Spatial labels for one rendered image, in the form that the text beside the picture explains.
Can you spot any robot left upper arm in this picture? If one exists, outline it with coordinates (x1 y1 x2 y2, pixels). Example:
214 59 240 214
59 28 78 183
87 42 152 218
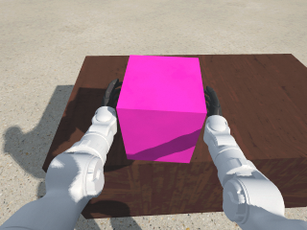
0 153 105 230

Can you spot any robot right hand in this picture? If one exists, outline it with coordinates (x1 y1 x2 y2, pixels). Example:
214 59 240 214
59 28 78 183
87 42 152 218
203 85 223 117

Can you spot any robot right upper arm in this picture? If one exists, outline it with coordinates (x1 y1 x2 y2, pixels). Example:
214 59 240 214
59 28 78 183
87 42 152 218
223 177 307 230

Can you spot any carton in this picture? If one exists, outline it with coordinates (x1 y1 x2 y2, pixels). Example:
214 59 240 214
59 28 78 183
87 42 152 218
116 55 207 163

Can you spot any pedestal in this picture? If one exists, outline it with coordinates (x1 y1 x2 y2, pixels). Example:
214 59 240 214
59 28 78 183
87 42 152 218
42 54 307 219

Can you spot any robot left hand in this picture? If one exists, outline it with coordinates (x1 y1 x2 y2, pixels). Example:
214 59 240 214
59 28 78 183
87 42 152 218
100 79 123 109

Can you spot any left robot forearm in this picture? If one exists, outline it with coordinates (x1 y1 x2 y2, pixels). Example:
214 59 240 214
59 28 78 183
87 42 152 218
45 106 117 192

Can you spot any right robot forearm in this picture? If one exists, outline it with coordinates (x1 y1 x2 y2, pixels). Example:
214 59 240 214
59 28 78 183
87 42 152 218
203 115 285 214

